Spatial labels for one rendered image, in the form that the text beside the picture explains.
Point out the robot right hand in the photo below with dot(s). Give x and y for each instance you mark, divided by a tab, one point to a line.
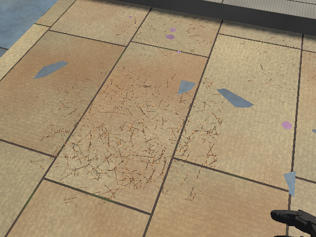
300	219

